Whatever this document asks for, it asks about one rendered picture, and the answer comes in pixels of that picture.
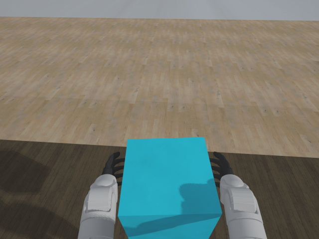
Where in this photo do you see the carton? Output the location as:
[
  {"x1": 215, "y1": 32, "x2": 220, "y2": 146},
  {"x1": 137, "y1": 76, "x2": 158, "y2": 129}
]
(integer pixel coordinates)
[{"x1": 118, "y1": 137, "x2": 222, "y2": 239}]

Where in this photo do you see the robot left forearm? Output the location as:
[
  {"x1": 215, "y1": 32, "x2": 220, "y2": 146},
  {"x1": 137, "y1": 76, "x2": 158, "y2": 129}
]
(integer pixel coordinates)
[{"x1": 78, "y1": 174, "x2": 118, "y2": 239}]

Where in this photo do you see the robot left hand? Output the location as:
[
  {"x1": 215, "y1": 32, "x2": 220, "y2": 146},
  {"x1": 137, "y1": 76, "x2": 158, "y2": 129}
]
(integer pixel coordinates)
[{"x1": 102, "y1": 152, "x2": 125, "y2": 186}]

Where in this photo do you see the robot right hand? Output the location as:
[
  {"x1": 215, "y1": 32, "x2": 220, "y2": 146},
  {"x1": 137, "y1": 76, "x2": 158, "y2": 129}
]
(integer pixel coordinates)
[{"x1": 209, "y1": 152, "x2": 234, "y2": 188}]

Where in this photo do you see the robot right forearm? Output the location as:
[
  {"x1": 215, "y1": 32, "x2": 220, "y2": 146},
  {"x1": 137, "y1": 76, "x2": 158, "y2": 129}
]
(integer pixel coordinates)
[{"x1": 220, "y1": 174, "x2": 267, "y2": 239}]

